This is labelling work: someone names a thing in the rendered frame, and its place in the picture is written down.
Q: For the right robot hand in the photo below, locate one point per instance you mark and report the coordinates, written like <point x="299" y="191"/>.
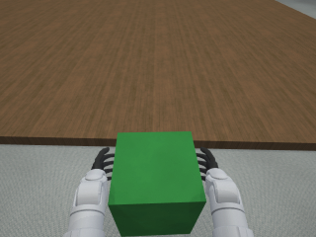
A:
<point x="209" y="162"/>

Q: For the left robot hand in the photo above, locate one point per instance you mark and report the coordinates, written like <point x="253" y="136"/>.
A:
<point x="100" y="164"/>

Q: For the carton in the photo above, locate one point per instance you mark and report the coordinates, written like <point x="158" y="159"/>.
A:
<point x="156" y="186"/>

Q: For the right robot forearm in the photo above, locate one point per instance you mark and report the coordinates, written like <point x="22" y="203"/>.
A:
<point x="226" y="206"/>

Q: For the left robot forearm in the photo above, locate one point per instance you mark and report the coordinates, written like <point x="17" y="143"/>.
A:
<point x="89" y="206"/>

